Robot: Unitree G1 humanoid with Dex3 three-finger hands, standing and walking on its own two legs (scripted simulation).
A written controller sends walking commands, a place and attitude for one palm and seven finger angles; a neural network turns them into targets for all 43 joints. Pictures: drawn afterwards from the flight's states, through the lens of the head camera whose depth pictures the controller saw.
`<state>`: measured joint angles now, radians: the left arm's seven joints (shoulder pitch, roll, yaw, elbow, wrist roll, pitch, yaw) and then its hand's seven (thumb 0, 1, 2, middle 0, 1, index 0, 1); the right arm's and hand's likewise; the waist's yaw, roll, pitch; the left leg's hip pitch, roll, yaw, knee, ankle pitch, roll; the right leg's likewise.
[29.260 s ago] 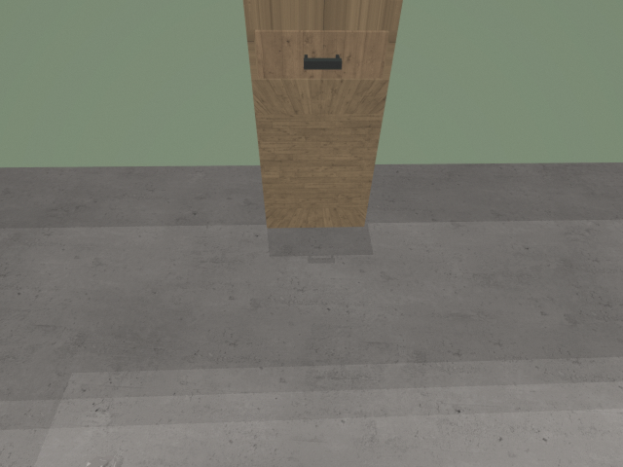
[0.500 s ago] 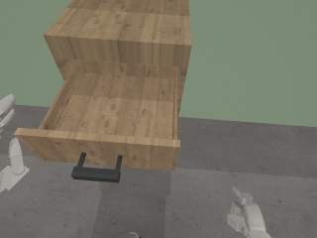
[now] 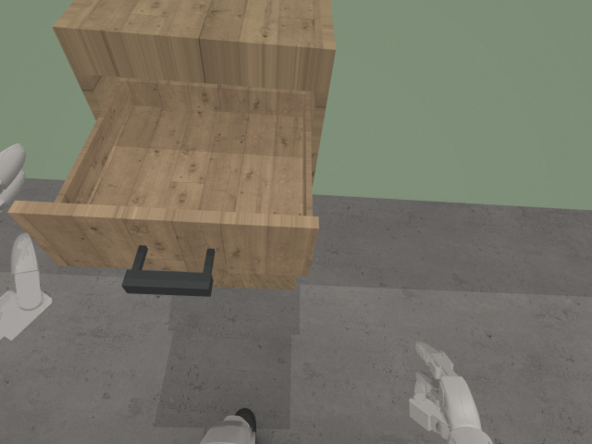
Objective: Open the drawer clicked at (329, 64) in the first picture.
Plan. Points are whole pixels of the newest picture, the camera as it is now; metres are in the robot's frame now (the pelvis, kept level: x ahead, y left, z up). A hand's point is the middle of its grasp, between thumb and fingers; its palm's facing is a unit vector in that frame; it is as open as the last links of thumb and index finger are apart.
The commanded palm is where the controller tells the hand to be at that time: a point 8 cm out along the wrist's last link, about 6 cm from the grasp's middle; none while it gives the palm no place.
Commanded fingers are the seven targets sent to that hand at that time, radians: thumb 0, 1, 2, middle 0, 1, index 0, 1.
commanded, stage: step back with the hand held close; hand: left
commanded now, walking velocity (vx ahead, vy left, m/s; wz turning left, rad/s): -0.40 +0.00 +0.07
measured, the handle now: (172, 268) +0.33 +0.20 +0.01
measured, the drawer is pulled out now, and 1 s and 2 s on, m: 0.30 0.30 0.30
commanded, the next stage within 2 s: stop stepping back and stand still in 0.20 s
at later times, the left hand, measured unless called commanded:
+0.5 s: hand out of the picture +0.06 +0.16 +0.19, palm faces +0.28 -0.78 -0.56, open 7.5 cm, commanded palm +0.00 +0.22 +0.20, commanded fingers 0.00 0.90 0.90 -0.20 -0.30 -0.20 -0.30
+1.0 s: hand out of the picture -0.02 +0.17 +0.19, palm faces +0.50 -0.75 -0.43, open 7.5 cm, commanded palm -0.08 +0.21 +0.20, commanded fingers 0.00 0.90 0.90 -0.20 -0.30 -0.20 -0.30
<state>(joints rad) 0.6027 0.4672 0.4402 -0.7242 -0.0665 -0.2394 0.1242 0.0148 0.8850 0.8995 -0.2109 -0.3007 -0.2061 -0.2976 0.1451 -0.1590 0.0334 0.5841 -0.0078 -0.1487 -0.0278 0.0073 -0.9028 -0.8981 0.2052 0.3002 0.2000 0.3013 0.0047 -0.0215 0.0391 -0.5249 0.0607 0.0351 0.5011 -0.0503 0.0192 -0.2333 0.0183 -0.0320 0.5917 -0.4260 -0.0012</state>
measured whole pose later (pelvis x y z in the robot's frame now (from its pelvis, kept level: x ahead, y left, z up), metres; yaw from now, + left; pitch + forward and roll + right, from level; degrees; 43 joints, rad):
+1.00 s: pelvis -0.19 -0.08 +0.00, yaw +6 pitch -2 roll +2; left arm 0.57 0.36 0.37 -0.58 -0.02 -0.22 0.15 0.01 0.88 0.90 -0.21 -0.30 -0.21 -0.30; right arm 0.23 -0.21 0.00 0.65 0.00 -0.10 -0.06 0.01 -0.91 -0.90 0.20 0.30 0.20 0.30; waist -0.01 -0.02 -0.03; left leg -0.25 0.00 0.04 0.62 -0.44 0.06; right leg -0.39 -0.01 -0.10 0.60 -0.23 -0.07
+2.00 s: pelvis -0.20 -0.09 +0.01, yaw +7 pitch -1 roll -1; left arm 0.35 0.20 0.02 1.09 0.02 0.04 0.02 0.00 0.95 0.90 -0.20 -0.30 -0.20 -0.30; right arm 0.38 -0.14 0.00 1.06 -0.02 0.05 -0.03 0.00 -0.91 -0.90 0.20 0.30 0.20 0.30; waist 0.00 0.01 0.08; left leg -0.23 0.01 0.01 0.47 -0.22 0.01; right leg -0.24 0.05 -0.07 0.40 -0.14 -0.07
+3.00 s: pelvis -0.17 -0.09 +0.02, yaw +6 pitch -2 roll +0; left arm 0.27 0.12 0.01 1.14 0.01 0.00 0.03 0.00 0.90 0.90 -0.20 -0.30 -0.20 -0.30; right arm 0.32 -0.11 0.00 1.12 -0.01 0.01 -0.05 0.00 -0.91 -0.90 0.20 0.30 0.19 0.30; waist -0.01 0.02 0.08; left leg -0.14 0.01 0.03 0.41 -0.24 0.01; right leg -0.19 0.05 -0.04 0.38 -0.17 -0.06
